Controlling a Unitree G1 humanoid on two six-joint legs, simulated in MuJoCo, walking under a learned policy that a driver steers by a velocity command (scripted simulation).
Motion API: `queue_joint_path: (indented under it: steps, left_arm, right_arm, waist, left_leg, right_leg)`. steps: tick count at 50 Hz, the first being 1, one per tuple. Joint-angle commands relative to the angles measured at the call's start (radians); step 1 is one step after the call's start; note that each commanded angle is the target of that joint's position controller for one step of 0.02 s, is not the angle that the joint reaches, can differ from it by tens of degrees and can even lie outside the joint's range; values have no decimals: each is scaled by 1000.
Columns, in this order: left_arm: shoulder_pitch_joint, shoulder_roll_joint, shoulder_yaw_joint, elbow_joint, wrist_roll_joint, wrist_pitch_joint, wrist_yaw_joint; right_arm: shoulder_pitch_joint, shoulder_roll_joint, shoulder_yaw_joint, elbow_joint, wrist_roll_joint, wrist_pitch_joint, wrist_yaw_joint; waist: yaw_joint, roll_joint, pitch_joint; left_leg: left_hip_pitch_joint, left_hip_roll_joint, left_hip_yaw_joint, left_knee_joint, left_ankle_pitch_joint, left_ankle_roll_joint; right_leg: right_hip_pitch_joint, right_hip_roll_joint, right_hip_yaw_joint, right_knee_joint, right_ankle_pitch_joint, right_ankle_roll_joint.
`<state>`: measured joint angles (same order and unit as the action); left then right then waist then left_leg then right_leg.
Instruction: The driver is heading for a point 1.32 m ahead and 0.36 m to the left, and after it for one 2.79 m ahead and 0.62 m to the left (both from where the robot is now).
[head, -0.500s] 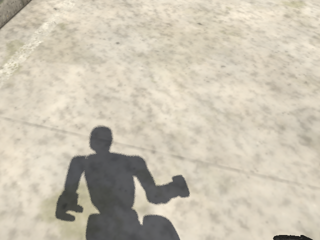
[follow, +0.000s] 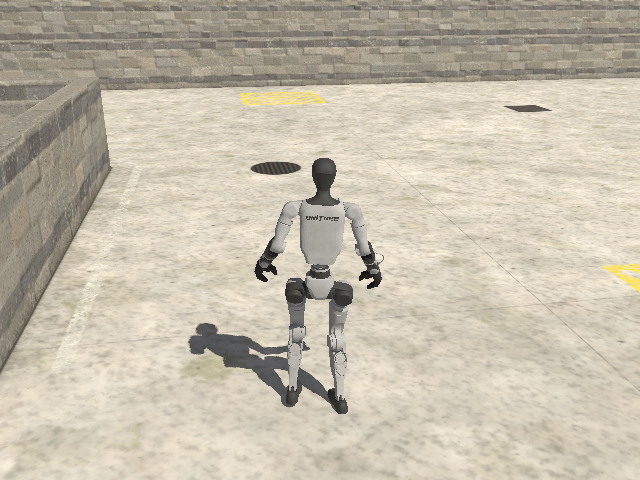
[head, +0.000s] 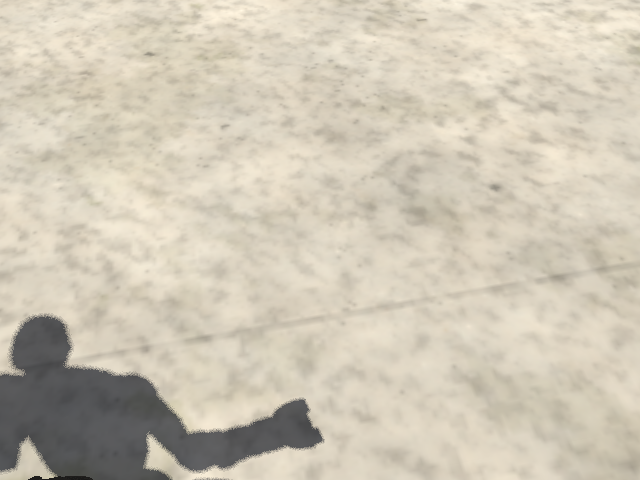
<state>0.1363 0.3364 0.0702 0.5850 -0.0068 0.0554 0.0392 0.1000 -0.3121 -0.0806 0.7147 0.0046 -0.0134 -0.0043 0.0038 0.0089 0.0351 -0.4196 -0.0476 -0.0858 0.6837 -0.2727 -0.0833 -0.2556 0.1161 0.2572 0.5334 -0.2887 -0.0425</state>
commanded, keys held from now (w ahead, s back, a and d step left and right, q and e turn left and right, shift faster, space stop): q+shift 0.38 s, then w+q+shift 0.26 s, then w+e+shift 0.36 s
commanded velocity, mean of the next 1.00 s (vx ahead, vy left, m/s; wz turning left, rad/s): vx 0.40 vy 0.00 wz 0.37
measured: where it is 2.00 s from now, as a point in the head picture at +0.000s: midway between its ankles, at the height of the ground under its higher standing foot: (214, 253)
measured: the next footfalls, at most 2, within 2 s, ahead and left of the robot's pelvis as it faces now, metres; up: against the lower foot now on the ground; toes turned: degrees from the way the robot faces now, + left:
left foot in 0.04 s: +0.07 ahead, +0.14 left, +0.00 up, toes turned -4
right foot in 0.38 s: +0.08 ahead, -0.10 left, +0.00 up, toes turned +24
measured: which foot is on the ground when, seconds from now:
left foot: up 0.00-0.02, down 0.04-0.38, up 0.40-0.90, down 0.92-1.00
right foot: down 0.00-0.06, up 0.08-0.36, down 0.38-0.92, up 0.94-1.00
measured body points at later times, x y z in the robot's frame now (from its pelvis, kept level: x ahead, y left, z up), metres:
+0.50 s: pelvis +0.03 -0.02 +0.01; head +0.05 -0.03 +0.45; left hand +0.04 +0.30 -0.08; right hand +0.28 -0.25 -0.09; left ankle +0.00 +0.13 -0.68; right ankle +0.04 -0.11 -0.74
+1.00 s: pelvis +0.20 +0.16 -0.02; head +0.24 +0.18 +0.43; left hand +0.00 +0.35 -0.14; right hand +0.50 +0.06 -0.10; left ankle +0.19 +0.28 -0.74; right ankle +0.09 -0.07 -0.65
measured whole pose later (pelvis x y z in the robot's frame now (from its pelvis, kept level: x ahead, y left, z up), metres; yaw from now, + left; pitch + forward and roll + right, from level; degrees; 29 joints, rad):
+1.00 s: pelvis +0.20 +0.16 -0.02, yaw +25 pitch +3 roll +0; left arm 0.56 0.23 0.03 0.92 -0.01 -0.05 -0.02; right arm 0.07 -0.25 -0.02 0.66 -0.06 -0.06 0.02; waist 0.09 0.01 0.03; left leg -0.44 0.03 0.07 0.66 -0.27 0.02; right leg -0.18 -0.05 0.05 1.02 -0.41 -0.09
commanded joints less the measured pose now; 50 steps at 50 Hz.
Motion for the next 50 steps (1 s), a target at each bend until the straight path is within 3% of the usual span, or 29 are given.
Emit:
queue_joint_path:
  steps: [1, 2, 3, 4, 5, 8, 10, 13, 17, 19, 20, 21, 22, 23, 25, 30, 31, 32, 34, 37, 39, 42, 44, 45, 46, 47, 48, 49, 50]
  left_arm:
    - [4, 18, -19, -33, 15, -17, -10]
    - [54, 13, -22, -10, 33, -30, -16]
    - [113, 43, -13, -2, 59, -41, -16]
    - [140, 73, 0, -4, 61, -46, -12]
    - [92, 89, 4, -15, 54, -49, -5]
    - [-12, 87, 20, -36, 20, -43, 7]
    - [-47, 56, 18, -51, 11, -50, -1]
    - [-31, 36, 22, -33, -2, -65, -12]
    - [28, 13, 25, 4, -14, -79, -32]
    - [112, 45, 44, 41, -10, -78, -30]
    - [139, 115, 60, 37, 0, -71, -19]
    - [102, 186, 69, 17, 49, -72, -27]
    - [43, 161, 61, -8, 56, -89, -26]
    - [13, 120, 48, -14, 35, -101, -14]
    - [42, 103, 39, -5, 5, -119, 7]
    - [202, 97, 25, 33, 25, -153, -8]
    - [267, 113, 23, 73, 58, -135, -30]
    - [265, 118, 27, 75, 55, -131, -38]
    - [304, 92, 16, 102, 52, -145, -43]
    - [352, 85, 11, 153, 42, -155, -39]
    - [366, 68, 3, 187, 28, -151, -42]
    - [424, 73, -1, 242, 30, -147, -41]
    - [401, 128, 9, 272, 27, -138, -39]
    - [386, 148, 12, 285, 25, -137, -41]
    - [330, 152, 11, 278, 16, -142, -43]
    - [348, 56, -14, 227, 3, -150, -55]
    - [326, -28, -26, 176, -9, -154, -61]
    - [235, 36, -2, 174, -12, -142, -57]
    - [229, 23, -2, 173, -9, -136, -62]
  right_arm:
    - [-14, -20, 7, -60, -7, -28, 22]
    - [-36, -32, 10, -69, -17, -30, 22]
    - [-63, -122, -4, -97, -23, -30, 17]
    - [-78, -154, -8, -94, -20, -28, 16]
    - [-79, -147, -10, -91, -8, -26, 18]
    - [41, -186, -31, -77, 14, -15, 8]
    - [103, -200, -45, -69, 15, -14, -7]
    - [71, -184, -57, -84, 34, 11, -31]
    - [10, -174, -69, -124, 37, 62, -41]
    - [-16, -151, -61, -142, 51, 66, -41]
    - [56, -90, -44, -130, 40, 68, -39]
    - [66, -99, -49, -152, 38, 54, -37]
    - [57, -156, -58, -157, 31, 36, -32]
    - [54, -181, -62, -140, 28, 30, -26]
    - [80, -143, -52, -112, 15, 21, -15]
    - [31, -102, -28, -150, 32, -8, 9]
    - [-26, -99, -25, -140, -89, 35, 59]
    - [-20, -89, -26, -144, -73, 52, 82]
    - [-6, -71, -19, -127, -51, 48, 96]
    - [-67, -79, -16, -130, -55, 27, 93]
    - [-139, -79, -1, -147, -66, 16, 101]
    - [-254, -32, 30, -182, -48, -3, 108]
    - [-156, -39, 28, -163, -45, -13, 87]
    - [4, -73, 11, -121, -42, -24, 66]
    - [258, -116, -10, -43, -46, -39, 41]
    - [420, -237, -42, -16, -76, -45, 12]
    - [452, -300, -47, -26, -79, -53, 4]
    - [344, -228, -28, -18, -79, -51, -1]
    - [273, -150, -7, -8, -71, -51, 1]
  waist:
    - [4, -160, -139]
    - [26, -126, -117]
    - [82, 9, -87]
    - [120, 115, -59]
    - [95, 180, -41]
    - [11, 196, -69]
    - [-24, 177, -100]
    - [-11, 124, -143]
    - [8, 159, -166]
    - [48, 141, -168]
    - [23, -45, -204]
    - [11, -258, -119]
    - [-10, -228, -47]
    - [-10, -183, -5]
    - [5, -117, -8]
    - [75, -109, 42]
    - [71, 6, 74]
    - [65, -44, 98]
    - [63, -91, 112]
    - [62, -87, 136]
    - [58, -108, 142]
    - [99, -144, 156]
    - [30, -163, 96]
    - [-58, -159, 5]
    - [-194, -129, -141]
    - [-232, 52, -338]
    - [-207, 237, -433]
    - [-165, 111, -260]
    - [-105, 63, -122]
  left_leg:
    - [220, 53, 22, -244, 182, 44]
    - [275, 70, -50, -301, 315, 70]
    - [263, 167, -191, -293, 510, 117]
    - [202, 232, -278, -296, 519, 235]
    - [168, 248, -367, -329, 380, 290]
    - [256, 236, -470, -332, 312, 299]
    - [356, 261, -535, -332, 358, 324]
    - [391, 219, -496, -307, 402, 287]
    - [271, 142, -469, -301, 339, 236]
    - [126, 76, -433, -253, 150, 171]
    - [-58, -34, -304, -62, -249, 112]
    - [-273, -106, -182, 155, -292, 86]
    - [-338, 17, -160, 287, -216, 84]
    - [-379, 39, -126, 342, -132, 77]
    - [-434, 68, -83, 455, -16, 52]
    - [-550, 131, -13, 594, 146, 32]
    - [-508, 86, 6, 599, 131, 41]
    - [-515, 87, 4, 588, 154, 43]
    - [-505, 57, -62, 526, 199, 59]
    - [-564, 32, -85, 389, 181, 78]
    - [-515, 99, 54, 220, 179, 89]
    - [-316, 104, 147, 24, 89, 111]
    - [-83, 27, 186, -69, -53, 147]
    - [142, -16, 184, -95, -52, 164]
    - [493, 6, 141, -135, 28, 176]
    - [835, 291, -188, -205, -398, 195]
    - [857, 503, -626, -408, -746, 188]
    - [667, 482, -618, -462, -648, 161]
    - [538, 443, -422, -442, -453, 152]
  right_leg:
    - [46, -241, 118, -67, 388, -103]
    - [31, -193, 83, -70, 243, -63]
    - [17, -104, -3, 19, 34, -16]
    - [13, -52, -75, 49, -96, 37]
    - [0, -59, -112, 52, -83, 67]
    - [-85, -21, -156, 131, -170, 76]
    - [-195, -13, -124, 258, -316, 85]
    - [-217, -28, -103, 256, -258, 107]
    - [-25, 1, -149, 4, -89, 106]
    - [173, -49, -155, -216, 110, 77]
    - [331, -262, 63, -278, -35, -4]
    - [246, -458, 357, -363, -304, -118]
    - [195, -504, 378, -390, -439, -148]
    - [197, -454, 287, -393, -439, -118]
    - [270, -392, 138, -378, -326, -62]
    - [288, -357, -64, -395, -217, -50]
    - [197, -365, -100, -418, -242, -28]
    - [183, -356, -143, -421, -221, -8]
    - [161, -358, -131, -443, -239, -25]
    - [256, -393, -125, -471, -217, -98]
    - [289, -380, -147, -499, -134, -125]
    - [272, -389, -158, -499, 176, -146]
    - [262, -392, -194, -370, 590, -140]
    - [221, -383, -219, -178, 864, -133]
    - [60, -325, -270, 102, 831, -109]
    - [-240, -216, -304, 486, 374, -89]
    - [-432, -100, -186, 738, -219, -97]
    - [-496, -131, -130, 828, -89, -105]
    - [-501, -190, -152, 802, 6, -102]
